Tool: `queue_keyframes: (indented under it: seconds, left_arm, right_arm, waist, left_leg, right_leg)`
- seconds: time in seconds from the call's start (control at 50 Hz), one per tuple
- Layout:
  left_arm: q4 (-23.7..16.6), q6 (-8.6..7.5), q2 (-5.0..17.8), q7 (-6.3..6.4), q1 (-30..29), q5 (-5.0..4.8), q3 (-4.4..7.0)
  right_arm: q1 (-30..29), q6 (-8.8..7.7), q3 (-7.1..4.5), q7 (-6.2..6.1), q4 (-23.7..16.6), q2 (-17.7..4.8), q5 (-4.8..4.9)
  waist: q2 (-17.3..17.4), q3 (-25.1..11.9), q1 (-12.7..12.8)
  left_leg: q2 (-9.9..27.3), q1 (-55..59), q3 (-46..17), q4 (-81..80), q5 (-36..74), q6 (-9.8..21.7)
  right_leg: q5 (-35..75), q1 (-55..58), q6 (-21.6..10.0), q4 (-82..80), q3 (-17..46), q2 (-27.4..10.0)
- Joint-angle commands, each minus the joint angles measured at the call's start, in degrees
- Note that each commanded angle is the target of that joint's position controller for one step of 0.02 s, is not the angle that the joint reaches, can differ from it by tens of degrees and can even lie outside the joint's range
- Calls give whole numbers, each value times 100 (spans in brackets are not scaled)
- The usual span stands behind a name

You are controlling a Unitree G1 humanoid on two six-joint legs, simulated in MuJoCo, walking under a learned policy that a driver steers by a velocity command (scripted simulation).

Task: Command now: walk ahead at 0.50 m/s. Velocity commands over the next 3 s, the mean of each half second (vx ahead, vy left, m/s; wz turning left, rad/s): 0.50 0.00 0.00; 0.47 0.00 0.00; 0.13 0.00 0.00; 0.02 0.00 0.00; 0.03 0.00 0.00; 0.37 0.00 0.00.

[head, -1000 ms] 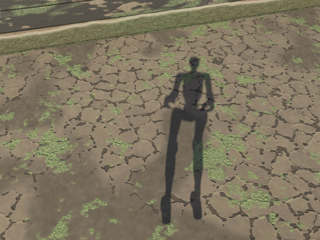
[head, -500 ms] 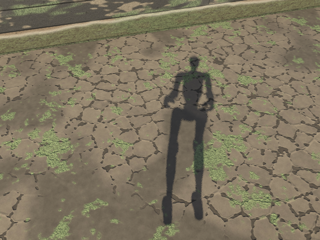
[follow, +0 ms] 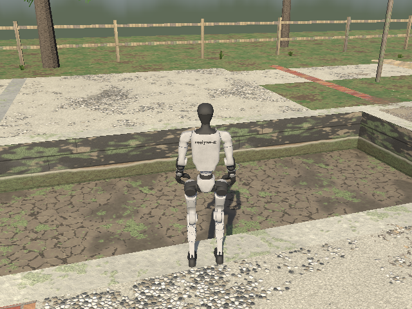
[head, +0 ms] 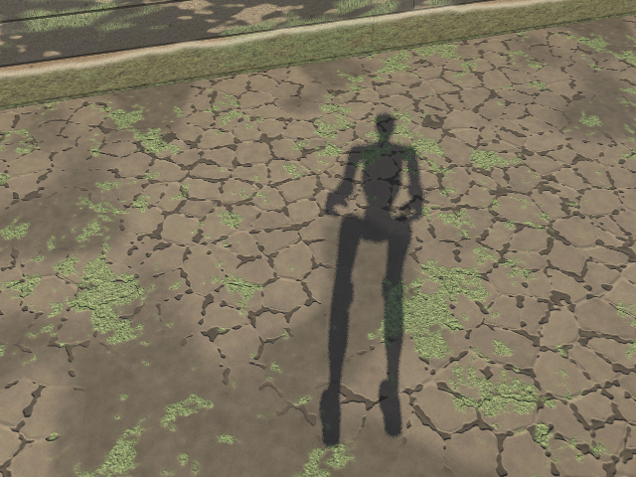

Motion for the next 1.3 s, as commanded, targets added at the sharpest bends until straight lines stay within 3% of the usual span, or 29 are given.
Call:
queue_keyframes:
  seconds: [0.02, 0.12, 0.34, 0.36, 0.42, 0.72, 0.78, 0.88, 0.96, 1.08, 1.18, 1.3]
  left_arm:
    - [-510, -113, 463, -4, -432, 9, 124]
    - [-504, -125, 423, -13, -418, 36, 118]
    - [-447, -134, 432, 5, -374, 32, 127]
    - [-473, -93, 398, 28, -405, 49, 132]
    - [-458, -72, 406, 47, -364, 53, 131]
    - [-481, -44, 392, 57, -377, 25, 118]
    - [-467, -103, 454, 20, -380, 2, 121]
    - [-473, -120, 441, 5, -391, 16, 117]
    - [-339, -137, 352, 36, -155, 21, 88]
    - [-7, -78, 366, 108, 46, -37, 126]
    - [283, -94, 425, 177, 206, -122, 154]
    - [478, -99, 479, 227, 397, -128, 165]
  right_arm:
    - [-187, -117, -95, 9, -493, -375, -5]
    - [-208, -117, -98, 12, -518, -400, 31]
    - [-137, -117, -113, 15, -526, -424, 34]
    - [-34, -105, -157, -41, -424, -519, 68]
    - [-41, -81, -167, -73, -418, -525, 76]
    - [-97, -65, -151, -75, -380, -466, 46]
    - [-195, -94, -90, 5, -492, -341, 0]
    - [-131, -129, -94, 14, -492, -380, 7]
    - [26, -134, -80, -13, -381, -380, 23]
    - [205, -141, -122, -107, -85, -419, 90]
    - [349, -132, -175, -135, 157, -525, 150]
    - [411, -54, -186, -160, 307, -573, 171]
  waist:
    - [-4, -158, -23]
    - [178, -139, 10]
    - [59, -154, -1]
    - [176, -211, 23]
    - [173, -221, 23]
    - [62, -207, 23]
    - [-138, -113, -12]
    - [53, -161, -22]
    - [293, 6, 24]
    - [81, 145, 59]
    - [92, -71, 31]
    - [99, -270, 9]
  left_leg:
    - [82, 46, -161, -560, 1451, 145]
    - [178, -12, -304, -760, 1535, 222]
    - [148, 61, -275, -730, 1779, 227]
    - [178, 281, -342, -669, 2086, 248]
    - [250, 333, -385, -643, 2364, 298]
    - [139, 161, -263, -508, 1975, 219]
    - [32, -86, -131, -503, 1480, 153]
    - [92, 13, -223, -610, 1571, 185]
    - [217, -14, -441, -945, 1681, 233]
    - [297, 360, -544, -1322, 2324, 185]
    - [376, 827, -577, -1667, 3183, 98]
    - [431, 1119, -540, -1829, 3569, 99]
  right_leg:
    - [1402, -114, -126, -802, 353, -263]
    - [1353, -29, -44, -679, 201, -184]
    - [1565, 54, -51, -645, 185, -194]
    - [1738, -47, -103, -548, 86, -176]
    - [1838, -80, -78, -489, 10, -166]
    - [1942, -65, -129, -519, 71, -226]
    - [1604, -15, -126, -754, 317, -307]
    - [1447, -46, -92, -720, 256, -249]
    - [967, -40, -78, -797, 240, -231]
    - [1391, 105, -73, -1353, 392, -368]
    - [2226, 516, -69, -1625, 444, -503]
    - [2576, 668, -102, -1754, 382, -568]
